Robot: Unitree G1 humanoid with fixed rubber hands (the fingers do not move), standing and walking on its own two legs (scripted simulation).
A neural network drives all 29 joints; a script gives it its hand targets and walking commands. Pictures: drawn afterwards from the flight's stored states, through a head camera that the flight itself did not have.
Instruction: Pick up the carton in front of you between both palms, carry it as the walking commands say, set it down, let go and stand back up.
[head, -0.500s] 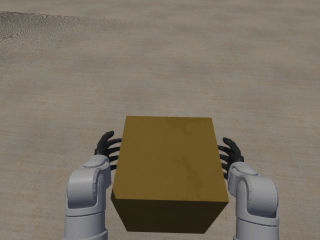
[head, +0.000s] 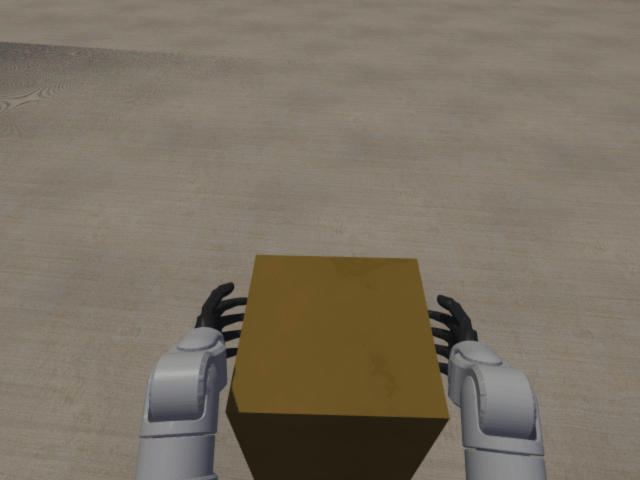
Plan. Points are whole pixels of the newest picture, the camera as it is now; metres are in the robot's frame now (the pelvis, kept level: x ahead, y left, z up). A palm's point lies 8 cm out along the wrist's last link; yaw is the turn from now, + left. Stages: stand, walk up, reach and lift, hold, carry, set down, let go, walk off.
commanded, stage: carry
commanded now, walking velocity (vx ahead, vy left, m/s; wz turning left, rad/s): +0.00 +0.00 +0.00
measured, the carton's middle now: (333, 374) +0.27 +0.00 -0.02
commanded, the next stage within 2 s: hold in 0.82 s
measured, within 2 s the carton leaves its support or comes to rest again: neither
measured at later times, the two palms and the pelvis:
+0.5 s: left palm (217, 351) +0.26 +0.15 +0.04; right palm (455, 365) +0.26 -0.15 +0.03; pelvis -0.03 +0.00 +0.00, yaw +0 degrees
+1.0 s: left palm (203, 369) +0.24 +0.16 +0.04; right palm (451, 378) +0.24 -0.14 +0.03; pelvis -0.04 +0.00 +0.01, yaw +2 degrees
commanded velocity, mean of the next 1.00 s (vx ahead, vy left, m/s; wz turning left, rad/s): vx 0.00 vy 0.00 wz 0.00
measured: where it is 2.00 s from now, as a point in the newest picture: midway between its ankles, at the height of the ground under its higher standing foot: outside the picture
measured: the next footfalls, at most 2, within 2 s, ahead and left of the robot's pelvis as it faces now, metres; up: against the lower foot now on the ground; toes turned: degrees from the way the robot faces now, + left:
none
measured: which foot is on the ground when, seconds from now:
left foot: down 0.00-1.00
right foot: down 0.00-1.00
